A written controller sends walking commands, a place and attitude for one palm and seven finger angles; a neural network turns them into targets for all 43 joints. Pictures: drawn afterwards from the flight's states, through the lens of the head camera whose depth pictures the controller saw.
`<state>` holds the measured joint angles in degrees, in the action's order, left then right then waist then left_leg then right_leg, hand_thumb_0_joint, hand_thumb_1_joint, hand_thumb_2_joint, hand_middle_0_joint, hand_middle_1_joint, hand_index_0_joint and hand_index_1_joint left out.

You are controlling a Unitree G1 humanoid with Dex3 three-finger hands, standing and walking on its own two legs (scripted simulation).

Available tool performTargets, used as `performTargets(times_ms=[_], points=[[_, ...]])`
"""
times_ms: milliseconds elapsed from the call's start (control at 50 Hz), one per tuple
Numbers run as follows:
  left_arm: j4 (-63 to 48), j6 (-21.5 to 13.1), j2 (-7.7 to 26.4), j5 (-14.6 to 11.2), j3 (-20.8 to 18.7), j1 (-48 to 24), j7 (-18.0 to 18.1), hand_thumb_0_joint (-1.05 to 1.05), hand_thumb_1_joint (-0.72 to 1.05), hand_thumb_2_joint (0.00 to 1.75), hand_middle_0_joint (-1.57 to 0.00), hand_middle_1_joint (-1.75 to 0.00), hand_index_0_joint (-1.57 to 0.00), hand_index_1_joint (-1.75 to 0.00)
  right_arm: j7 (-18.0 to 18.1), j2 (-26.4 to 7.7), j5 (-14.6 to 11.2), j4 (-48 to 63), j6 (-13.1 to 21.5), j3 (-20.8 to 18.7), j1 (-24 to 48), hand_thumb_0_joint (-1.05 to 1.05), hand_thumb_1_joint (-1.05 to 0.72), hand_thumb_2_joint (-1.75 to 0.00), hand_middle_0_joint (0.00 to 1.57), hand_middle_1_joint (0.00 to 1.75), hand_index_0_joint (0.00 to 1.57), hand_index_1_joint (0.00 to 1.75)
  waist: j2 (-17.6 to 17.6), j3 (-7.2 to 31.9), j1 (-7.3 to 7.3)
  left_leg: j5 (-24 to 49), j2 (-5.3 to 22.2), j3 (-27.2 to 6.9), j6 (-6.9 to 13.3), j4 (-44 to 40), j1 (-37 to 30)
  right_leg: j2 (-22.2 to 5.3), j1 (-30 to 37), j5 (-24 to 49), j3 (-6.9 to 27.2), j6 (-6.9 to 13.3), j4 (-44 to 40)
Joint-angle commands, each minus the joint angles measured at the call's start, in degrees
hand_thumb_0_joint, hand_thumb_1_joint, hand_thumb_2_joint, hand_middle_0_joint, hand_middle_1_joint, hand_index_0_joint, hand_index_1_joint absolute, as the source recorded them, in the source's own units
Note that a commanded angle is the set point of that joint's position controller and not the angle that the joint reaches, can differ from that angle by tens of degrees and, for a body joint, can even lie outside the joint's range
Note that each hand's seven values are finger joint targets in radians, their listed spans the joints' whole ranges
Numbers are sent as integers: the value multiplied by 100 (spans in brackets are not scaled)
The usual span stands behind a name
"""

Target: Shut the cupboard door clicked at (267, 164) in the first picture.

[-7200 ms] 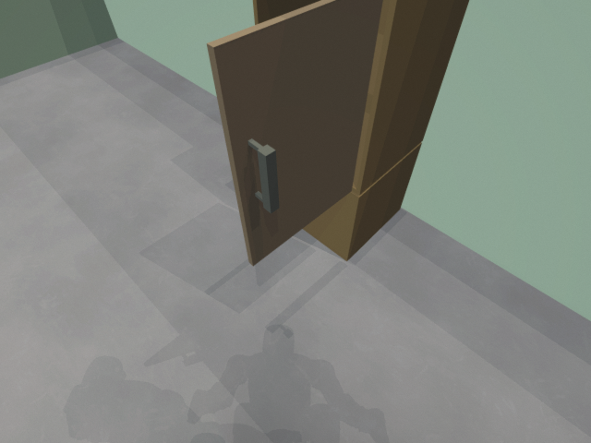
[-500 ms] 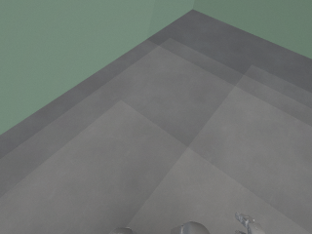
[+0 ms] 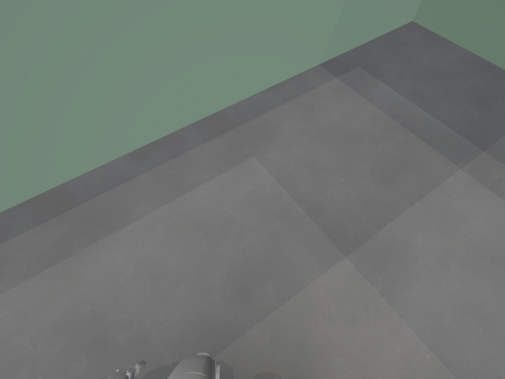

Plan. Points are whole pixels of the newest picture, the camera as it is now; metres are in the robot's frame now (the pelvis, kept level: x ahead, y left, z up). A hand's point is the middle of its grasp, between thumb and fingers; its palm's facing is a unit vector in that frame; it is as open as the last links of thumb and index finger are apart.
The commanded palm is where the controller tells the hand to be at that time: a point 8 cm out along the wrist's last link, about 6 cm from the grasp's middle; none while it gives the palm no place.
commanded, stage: walk to a spot facing it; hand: left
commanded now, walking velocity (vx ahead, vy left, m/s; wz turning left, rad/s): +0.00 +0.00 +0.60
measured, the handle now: out of the picture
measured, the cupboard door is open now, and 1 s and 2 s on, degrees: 87 87 87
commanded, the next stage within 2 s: none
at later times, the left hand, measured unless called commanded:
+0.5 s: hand out of the picture +0.07 +0.21 -0.16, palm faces +0.27 -0.91 -0.30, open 7.4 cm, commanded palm none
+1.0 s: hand out of the picture -0.05 +0.19 -0.18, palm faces +0.59 -0.77 -0.25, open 7.4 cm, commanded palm none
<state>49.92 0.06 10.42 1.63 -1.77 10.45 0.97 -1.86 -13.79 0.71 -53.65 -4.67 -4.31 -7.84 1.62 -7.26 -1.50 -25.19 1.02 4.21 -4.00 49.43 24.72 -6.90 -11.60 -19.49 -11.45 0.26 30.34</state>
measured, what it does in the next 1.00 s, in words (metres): steps on the spot, turning left: left foot, then right foot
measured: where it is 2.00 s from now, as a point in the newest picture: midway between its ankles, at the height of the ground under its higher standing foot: (212, 359)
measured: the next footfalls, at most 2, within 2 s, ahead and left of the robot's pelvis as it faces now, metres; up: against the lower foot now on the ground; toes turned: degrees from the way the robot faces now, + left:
left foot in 0.10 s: +0.04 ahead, +0.12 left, +0.00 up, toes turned +10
right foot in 0.48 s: +0.09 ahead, -0.14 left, +0.00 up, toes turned +14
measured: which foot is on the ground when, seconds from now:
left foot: up 0.00-0.08, down 0.10-0.48, up 0.50-0.84, down 0.86-1.00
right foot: down 0.00-0.10, up 0.12-0.46, down 0.48-0.86, up 0.88-1.00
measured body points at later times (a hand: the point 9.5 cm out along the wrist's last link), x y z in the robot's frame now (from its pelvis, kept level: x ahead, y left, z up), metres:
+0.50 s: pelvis +0.02 -0.03 -0.01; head +0.08 -0.03 +0.43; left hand +0.06 +0.25 -0.14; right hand +0.17 -0.26 -0.16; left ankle +0.00 +0.11 -0.73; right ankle +0.05 -0.15 -0.74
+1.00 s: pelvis +0.03 -0.02 -0.01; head +0.06 +0.03 +0.44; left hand -0.08 +0.23 -0.16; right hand +0.28 -0.16 -0.13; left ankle -0.02 +0.06 -0.74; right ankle +0.09 -0.17 -0.66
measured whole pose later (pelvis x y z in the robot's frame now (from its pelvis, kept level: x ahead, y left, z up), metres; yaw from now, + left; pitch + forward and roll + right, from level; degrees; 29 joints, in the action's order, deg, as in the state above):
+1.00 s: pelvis +0.03 -0.02 -0.01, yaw +36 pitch +1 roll -1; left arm 53.6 4.0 16.2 1.4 -4.5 10.5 0.4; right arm -0.4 -12.1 1.2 -50.8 -1.6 -3.0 -6.1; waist 3.5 -6.1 0.6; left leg -16.2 -1.1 1.4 2.2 32.5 17.7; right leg -6.2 -28.2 -25.5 -2.3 -5.0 64.9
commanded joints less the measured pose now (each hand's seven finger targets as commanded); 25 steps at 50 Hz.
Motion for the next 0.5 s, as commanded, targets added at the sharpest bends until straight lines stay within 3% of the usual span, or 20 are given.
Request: performTargets(times_ms=[0, 20, 40, 60, 80, 100, 120, 140, 180, 260, 340, 400, 420, 440, 460, 480], points=[[-178, -74, 1376, -15, -431, 524, 90, 0, 90, 90, -20, -30, -20, -30, 3, -276, -18, 645, 221, 8, 334, 0, -90, -90, 20, 30, 20, 30, 986, 1065, 330, 259, -132, 331, 152, -1156, -187, -1363, 1133, 4481, 516, 483, -67], [-183, -73, 1405, -41, -450, 441, 76, 0, 90, 90, -20, -30, -20, -30, 16, -381, -1, 606, 241, -9, 132, 0, -90, -90, 20, 30, 20, 30, 875, 1187, 191, 648, -162, 354, 209, -1617, -625, -1336, 958, 4367, 376, 358, 262], [-214, -61, 1408, -82, -450, 322, 55, 0, 90, 90, -20, -30, -20, -30, 26, -535, 23, 528, 263, -61, -214, 0, -90, -90, 20, 30, 20, 30, 655, 1323, -44, 1329, -124, 302, 299, -2191, -1371, -1263, 507, 3985, 173, 151, 853], [-344, -26, 1194, -111, -425, 257, 20, 0, 90, 90, -20, -30, -20, -30, 50, -1041, 75, 462, 306, -194, -660, 0, -90, -90, 20, 30, 20, 30, -462, 1618, -301, 2829, 836, -901, 763, -2454, -2526, -824, -769, 2172, -44, -205, 1972], [-617, -7, 781, -128, -257, -96, -8, 0, 90, 90, -20, -30, -20, -30, 84, -1590, 72, 416, 305, -328, -1070, 0, -90, -90, 20, 30, 20, 30, -2015, 1601, -514, 5300, 2310, -2813, 1647, -2628, -3022, -42, -2233, -1824, 197, -520, 3345], [-689, 101, 941, -64, -265, -427, 39, 0, 90, 90, -20, -30, -20, -30, 155, -1567, 38, 270, 285, -306, -1232, 0, -90, -90, 20, 30, 20, 30, -1197, 1594, -546, 4944, 2434, -2722, 1875, -2629, -2791, -69, -2435, -1847, 940, -462, 3791], [-618, 118, 840, -85, -286, -543, 60, 0, 90, 90, -20, -30, -20, -30, 235, -1480, 56, 363, 308, -299, -1033, 0, -90, -90, 20, 30, 20, 30, -1251, 1501, -454, 4315, 2138, -2608, 1790, -2692, -2484, -74, -2514, -1491, 1111, -483, 3967], [-498, 139, 897, -78, -306, -515, 39, 0, 90, 90, -20, -30, -20, -30, 268, -1314, 59, 445, 313, -248, -647, 0, -90, -90, 20, 30, 20, 30, -1271, 1228, -295, 3733, 1841, -2288, 1620, -2815, -2018, -89, -2411, -1062, 1252, -494, 3985], [-310, 185, 901, -51, -325, -203, -28, 0, 90, 90, -20, -30, -20, -30, 268, -1106, 60, 560, 350, -165, -166, 0, -90, -90, 20, 30, 20, 30, -993, 1022, 25, 3008, 1382, -1738, 1331, -2958, -1583, -13, -2104, -495, 1214, -499, 3753], [-309, 206, 843, -61, -321, -156, -47, 0, 90, 90, -20, -30, -20, -30, 234, -1156, 62, 543, 356, -173, -142, 0, -90, -90, 20, 30, 20, 30, -794, 933, 58, 2516, 1203, -1781, 1312, -3057, -1398, 189, -1774, -425, 1092, -516, 2884], [-421, 161, 794, -87, -278, -254, -43, 0, 90, 90, -20, -30, -20, -30, 204, -1204, 87, 557, 299, -240, -116, 0, -90, -90, 20, 30, 20, 30, -1042, 941, 18, 2407, 1086, -2017, 1288, -2862, -1131, 444, -1143, -543, 941, -472, 1669], [-364, 72, 820, -108, -297, 151, -28, 0, 90, 90, -20, -30, -20, -30, 200, -1177, 56, 628, 260, -281, 65, 0, -90, -90, 20, 30, 20, 30, -1130, 1075, 185, 2771, 860, -2104, 1114, -2401, -809, 670, -186, 10, 782, -420, 400], [-309, 20, 961, -106, -336, 460, 0, 0, 90, 90, -20, -30, -20, -30, 192, -1078, 15, 676, 253, -268, 177, 0, -90, -90, 20, 30, 20, 30, -954, 1183, 365, 2394, 661, -2016, 917, -2070, -410, 523, 502, 570, 876, -391, -435], [-277, -55, 1396, -27, -434, 712, 53, 0, 90, 90, -20, -30, -20, -30, 157, -739, -43, 763, 253, -226, 125, 0, -90, -90, 20, 30, 20, 30, 319, 1294, 469, 1057, 61, -1434, 509, -1076, 534, -609, 1350, 725, 1990, -100, -1270], [-298, -76, 1789, 28, -482, 682, 79, 0, 90, 90, -20, -30, -20, -30, 131, -497, -36, 909, 274, -185, 184, 0, -90, -90, 20, 30, 20, 30, 1623, 1135, 508, -1034, -598, -552, 137, 435, 1142, -2098, 1161, 1598, 3275, 657, -1511], [-334, -72, 1597, -28, -421, 558, 116, 0, 90, 90, -20, -30, -20, -30, 140, -698, 26, 871, 218, -232, 196, 0, -90, -90, 20, 30, 20, 30, 1226, 1079, 419, -1033, -236, -895, 180, 1503, 939, -2203, 598, 2148, 2960, 897, -1351]])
